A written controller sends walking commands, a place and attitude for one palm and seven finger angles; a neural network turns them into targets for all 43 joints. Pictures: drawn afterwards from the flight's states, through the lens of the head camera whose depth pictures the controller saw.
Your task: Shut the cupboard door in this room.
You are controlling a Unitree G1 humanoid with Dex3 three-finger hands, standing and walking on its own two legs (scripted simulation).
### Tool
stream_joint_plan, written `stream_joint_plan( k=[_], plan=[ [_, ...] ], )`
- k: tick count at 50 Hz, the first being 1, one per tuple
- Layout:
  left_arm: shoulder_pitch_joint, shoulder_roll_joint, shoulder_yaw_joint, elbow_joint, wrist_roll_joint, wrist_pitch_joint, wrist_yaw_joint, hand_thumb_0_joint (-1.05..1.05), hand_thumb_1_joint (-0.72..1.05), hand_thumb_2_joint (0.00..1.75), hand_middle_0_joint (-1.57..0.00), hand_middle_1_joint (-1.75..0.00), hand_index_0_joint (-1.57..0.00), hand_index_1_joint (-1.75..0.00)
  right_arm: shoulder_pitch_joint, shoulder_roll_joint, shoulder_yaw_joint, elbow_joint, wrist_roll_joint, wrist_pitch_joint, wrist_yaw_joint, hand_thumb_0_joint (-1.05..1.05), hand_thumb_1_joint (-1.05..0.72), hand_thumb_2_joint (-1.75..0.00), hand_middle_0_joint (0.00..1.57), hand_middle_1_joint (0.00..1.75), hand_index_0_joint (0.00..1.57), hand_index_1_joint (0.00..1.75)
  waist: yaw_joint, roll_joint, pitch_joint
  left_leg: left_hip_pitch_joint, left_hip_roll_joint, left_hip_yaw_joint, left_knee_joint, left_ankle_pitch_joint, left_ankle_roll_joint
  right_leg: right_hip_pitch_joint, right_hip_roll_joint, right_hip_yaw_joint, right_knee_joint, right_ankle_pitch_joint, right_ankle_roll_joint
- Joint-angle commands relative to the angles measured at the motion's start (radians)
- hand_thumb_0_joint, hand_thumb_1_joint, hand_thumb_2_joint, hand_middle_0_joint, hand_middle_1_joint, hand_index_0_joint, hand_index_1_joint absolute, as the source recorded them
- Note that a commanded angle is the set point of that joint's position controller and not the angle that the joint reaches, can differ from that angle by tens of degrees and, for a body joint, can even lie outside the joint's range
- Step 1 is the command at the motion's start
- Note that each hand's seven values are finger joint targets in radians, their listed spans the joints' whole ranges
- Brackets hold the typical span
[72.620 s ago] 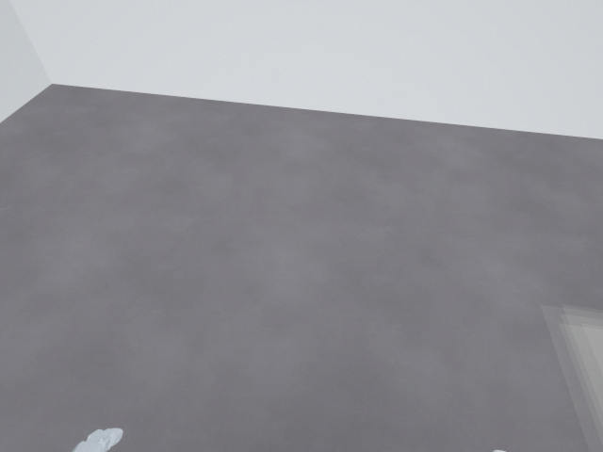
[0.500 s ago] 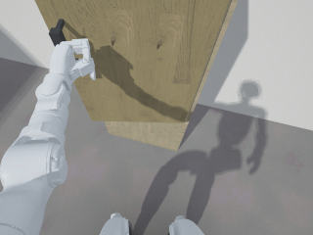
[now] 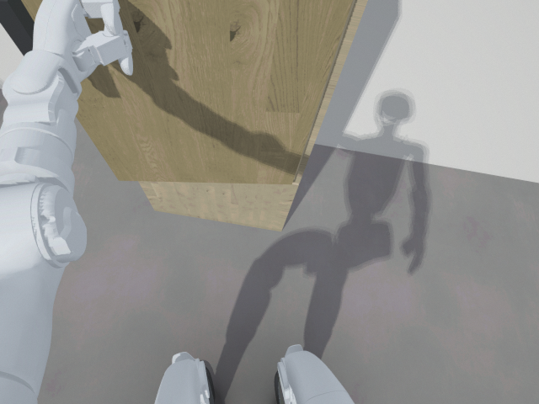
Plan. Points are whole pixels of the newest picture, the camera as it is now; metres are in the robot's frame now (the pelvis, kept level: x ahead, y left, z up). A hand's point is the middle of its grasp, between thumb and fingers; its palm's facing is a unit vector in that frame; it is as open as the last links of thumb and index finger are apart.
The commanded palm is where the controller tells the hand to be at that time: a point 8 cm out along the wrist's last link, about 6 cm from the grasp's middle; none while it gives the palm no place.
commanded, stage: push the door shut along its arc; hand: left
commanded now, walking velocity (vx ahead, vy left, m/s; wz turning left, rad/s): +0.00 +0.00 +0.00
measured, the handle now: (40, 38) +0.60 +0.21 +0.13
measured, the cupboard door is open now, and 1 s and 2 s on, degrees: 10 0 0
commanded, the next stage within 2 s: pull the fist back off the door in 0.48 s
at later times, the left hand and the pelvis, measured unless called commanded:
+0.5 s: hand (126, 26) +0.60 +0.10 +0.14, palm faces -0.33 -0.95 -0.02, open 3.1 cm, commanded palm +0.63 +0.10 +0.13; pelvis +0.00 +0.01 -0.01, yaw +0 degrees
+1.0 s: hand (155, 29) +0.60 +0.07 +0.13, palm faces +0.06 -1.00 -0.01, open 3.0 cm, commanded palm +0.57 +0.10 +0.13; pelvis +0.00 +0.00 +0.00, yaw +0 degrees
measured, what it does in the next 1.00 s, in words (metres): stands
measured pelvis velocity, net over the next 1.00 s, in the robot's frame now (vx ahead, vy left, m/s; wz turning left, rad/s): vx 0.00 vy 0.00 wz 0.00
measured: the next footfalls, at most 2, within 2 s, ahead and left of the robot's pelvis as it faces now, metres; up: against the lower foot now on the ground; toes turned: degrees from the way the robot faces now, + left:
none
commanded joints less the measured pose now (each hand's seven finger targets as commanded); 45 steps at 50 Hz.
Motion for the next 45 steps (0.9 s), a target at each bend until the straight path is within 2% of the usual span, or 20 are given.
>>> stream_joint_plan(
  k=[1, 4, 7, 9, 12, 14, 17, 20, 27, 28, 29, 30, 31, 32, 34, 36, 38, 40, 41, 45],
  plan=[
    [-0.518, 0.255, 0.048, -0.195, 0.005, -0.034, 0.006, 0.00, 0.90, 0.90, -1.30, -1.50, -1.30, -1.50, 0.216, -0.180, -0.066, -0.040, -0.005, -0.007, -0.015, 0.00, -0.90, -0.90, 0.20, 0.30, 0.20, 0.30, -0.031, 0.083, -0.529, 0.503, -0.059, -0.053, -0.031, 0.319, 0.046, 0.068, 0.037, 0.016, -0.137, 0.356, -0.016],
    [-0.569, 0.242, 0.038, -0.195, 0.007, -0.036, -0.005, 0.00, 0.90, 0.90, -1.30, -1.50, -1.30, -1.50, 0.232, -0.178, -0.069, -0.034, -0.008, -0.005, -0.017, 0.00, -0.90, -0.90, 0.20, 0.30, 0.20, 0.30, -0.056, 0.063, -0.518, 0.493, -0.060, -0.053, -0.016, 0.329, 0.052, 0.052, 0.042, 0.016, -0.135, 0.367, -0.015],
    [-0.612, 0.264, 0.034, -0.202, 0.011, -0.031, -0.024, 0.00, 0.90, 0.90, -1.30, -1.50, -1.30, -1.50, 0.241, -0.185, -0.071, -0.028, -0.008, -0.003, -0.020, 0.00, -0.90, -0.90, 0.20, 0.30, 0.20, 0.30, -0.066, 0.086, -0.543, 0.489, -0.055, -0.052, -0.002, 0.326, 0.050, 0.037, 0.043, 0.017, -0.126, 0.367, -0.014],
    [-0.639, 0.191, -0.009, -0.207, 0.006, -0.026, -0.032, 0.00, 0.90, 0.90, -1.30, -1.50, -1.30, -1.50, 0.247, -0.178, -0.072, -0.018, -0.013, -0.006, -0.017, 0.00, -0.90, -0.90, 0.20, 0.30, 0.20, 0.30, -0.075, 0.131, -0.543, 0.546, -0.057, -0.064, -0.004, 0.357, 0.049, -0.004, 0.047, 0.005, -0.125, 0.358, -0.021],
    [-0.672, 0.215, -0.001, -0.228, 0.007, -0.022, -0.040, 0.00, 0.90, 0.90, -1.30, -1.50, -1.30, -1.50, 0.254, -0.187, -0.076, -0.008, -0.015, -0.009, -0.018, 0.00, -0.90, -0.90, 0.20, 0.30, 0.20, 0.30, -0.080, 0.155, -0.576, 0.586, -0.048, -0.074, 0.011, 0.377, 0.045, -0.046, 0.049, 0.000, -0.117, 0.343, -0.023],
    [-0.686, 0.177, -0.022, -0.191, 0.006, -0.008, -0.042, 0.00, 0.90, 0.90, -1.30, -1.50, -1.30, -1.50, 0.256, -0.184, -0.071, 0.003, -0.018, -0.011, -0.019, 0.00, -0.90, -0.90, 0.20, 0.30, 0.20, 0.30, -0.097, 0.144, -0.547, 0.582, -0.050, -0.079, 0.013, 0.375, 0.049, -0.070, 0.052, -0.009, -0.118, 0.332, -0.026],
    [-0.734, 0.185, -0.027, -0.169, 0.013, 0.004, -0.041, 0.00, 0.90, 0.90, -1.30, -1.50, -1.30, -1.50, 0.257, -0.188, -0.066, 0.009, -0.018, -0.018, -0.021, 0.00, -0.90, -0.90, 0.20, 0.30, 0.20, 0.30, -0.110, 0.154, -0.531, 0.546, -0.047, -0.078, 0.028, 0.338, 0.050, -0.099, 0.052, -0.010, -0.112, 0.302, -0.023],
    [-0.784, 0.152, -0.051, -0.197, 0.018, -0.002, -0.039, 0.00, 0.90, 0.90, -1.30, -1.50, -1.30, -1.50, 0.262, -0.188, -0.069, 0.020, -0.024, -0.027, -0.021, 0.00, -0.90, -0.90, 0.20, 0.30, 0.20, 0.30, -0.119, 0.212, -0.563, 0.613, -0.042, -0.091, 0.038, 0.387, 0.047, -0.152, 0.054, -0.019, -0.095, 0.298, -0.027],
    [-0.845, 0.086, -0.101, -0.173, 0.031, 0.015, -0.033, 0.00, 0.90, 0.90, -1.30, -1.50, -1.30, -1.50, 0.260, -0.191, -0.066, 0.038, -0.030, -0.039, -0.021, 0.00, -0.90, -0.90, 0.20, 0.30, 0.20, 0.30, -0.147, 0.235, -0.559, 0.639, -0.034, -0.112, 0.052, 0.351, 0.042, -0.245, 0.054, -0.040, -0.071, 0.243, -0.033],
    [-0.849, 0.056, -0.117, -0.164, 0.031, 0.025, -0.032, 0.00, 0.90, 0.90, -1.30, -1.50, -1.30, -1.50, 0.255, -0.189, -0.066, 0.042, -0.031, -0.040, -0.019, 0.00, -0.90, -0.90, 0.20, 0.30, 0.20, 0.30, -0.150, 0.244, -0.555, 0.638, -0.038, -0.114, 0.051, 0.348, 0.042, -0.251, 0.055, -0.042, -0.071, 0.240, -0.034],
    [-0.860, 0.064, -0.109, -0.174, 0.029, 0.024, -0.031, 0.00, 0.90, 0.90, -1.30, -1.50, -1.30, -1.50, 0.262, -0.190, -0.066, 0.043, -0.034, -0.043, -0.020, 0.00, -0.90, -0.90, 0.20, 0.30, 0.20, 0.30, -0.151, 0.235, -0.559, 0.647, -0.038, -0.120, 0.049, 0.365, 0.046, -0.249, 0.057, -0.043, -0.069, 0.242, -0.035],
    [-0.873, 0.092, 0.092, -0.190, -0.040, 0.044, 0.179, 0.00, 0.90, 0.90, -1.30, -1.50, -1.30, -1.50, 0.302, -0.160, -0.048, 0.000, -0.047, -0.051, -0.006, 0.00, -0.90, -0.90, 0.20, 0.30, 0.20, 0.30, -0.104, 0.255, -0.583, 0.565, -0.022, -0.131, 0.041, 0.321, 0.030, -0.204, 0.040, -0.026, -0.081, 0.238, -0.026],
    [-0.818, 0.051, 0.062, -0.146, -0.006, 0.060, 0.289, 0.00, 0.90, 0.90, -1.30, -1.50, -1.30, -1.50, 0.302, -0.159, -0.048, 0.002, -0.056, -0.052, 0.014, 0.00, -0.90, -0.90, 0.20, 0.30, 0.20, 0.30, -0.109, 0.232, -0.586, 0.535, -0.022, -0.138, 0.033, 0.287, 0.023, -0.203, 0.040, -0.031, -0.063, 0.218, -0.018],
    [-0.800, 0.014, 0.051, -0.153, 0.007, 0.066, 0.353, 0.00, 0.90, 0.90, -1.30, -1.50, -1.30, -1.50, 0.305, -0.157, -0.054, -0.002, -0.064, -0.049, 0.028, 0.00, -0.90, -0.90, 0.20, 0.30, 0.20, 0.30, -0.112, 0.225, -0.586, 0.528, -0.021, -0.145, 0.033, 0.288, 0.022, -0.215, 0.035, -0.037, -0.050, 0.218, -0.015],
    [-0.795, 0.013, 0.097, -0.170, 0.052, 0.053, 0.490, 0.00, 0.90, 0.90, -1.30, -1.50, -1.30, -1.50, 0.334, -0.159, -0.062, -0.002, -0.095, -0.042, 0.056, 0.00, -0.90, -0.90, 0.20, 0.30, 0.20, 0.30, -0.112, 0.170, -0.590, 0.508, -0.028, -0.149, 0.033, 0.291, 0.023, -0.202, 0.036, -0.043, -0.050, 0.216, -0.008],
    [-0.785, 0.008, 0.072, -0.220, 0.150, 0.016, 0.612, 0.00, 0.90, 0.90, -1.30, -1.50, -1.30, -1.50, 0.343, -0.150, -0.065, -0.012, -0.118, -0.033, 0.089, 0.00, -0.90, -0.90, 0.20, 0.30, 0.20, 0.30, -0.104, 0.213, -0.615, 0.514, -0.032, -0.134, 0.041, 0.316, 0.020, -0.205, 0.035, -0.046, -0.042, 0.221, -0.009],
    [-0.773, 0.046, 0.047, -0.249, 0.239, -0.024, 0.640, 0.00, 0.90, 0.90, -1.30, -1.50, -1.30, -1.50, 0.357, -0.156, -0.076, -0.014, -0.128, -0.019, 0.113, 0.00, -0.90, -0.90, 0.20, 0.30, 0.20, 0.30, -0.103, 0.213, -0.631, 0.529, -0.031, -0.127, 0.039, 0.333, 0.017, -0.189, 0.035, -0.042, -0.046, 0.226, -0.014],
    [-0.784, 0.048, 0.013, -0.251, 0.279, -0.042, 0.629, 0.00, 0.90, 0.90, -1.30, -1.50, -1.30, -1.50, 0.358, -0.160, -0.083, -0.016, -0.124, 0.002, 0.121, 0.00, -0.90, -0.90, 0.20, 0.30, 0.20, 0.30, -0.114, 0.220, -0.629, 0.533, -0.038, -0.118, 0.025, 0.320, 0.020, -0.163, 0.037, -0.034, -0.065, 0.232, -0.018],
    [-0.770, 0.039, 0.002, -0.243, 0.270, -0.041, 0.612, 0.00, 0.90, 0.90, -1.30, -1.50, -1.30, -1.50, 0.357, -0.159, -0.087, -0.020, -0.116, 0.009, 0.122, 0.00, -0.90, -0.90, 0.20, 0.30, 0.20, 0.30, -0.110, 0.200, -0.625, 0.536, -0.041, -0.112, 0.009, 0.299, 0.020, -0.129, 0.041, -0.032, -0.083, 0.231, -0.021],
    [-0.722, 0.018, 0.005, -0.211, 0.159, -0.011, 0.517, 0.00, 0.90, 0.90, -1.30, -1.50, -1.30, -1.50, 0.332, -0.160, -0.085, -0.034, -0.083, 0.028, 0.103, 0.00, -0.90, -0.90, 0.20, 0.30, 0.20, 0.30, -0.092, 0.152, -0.595, 0.526, -0.053, -0.089, -0.053, 0.235, 0.024, -0.015, 0.049, -0.023, -0.146, 0.235, -0.020]
  ],
)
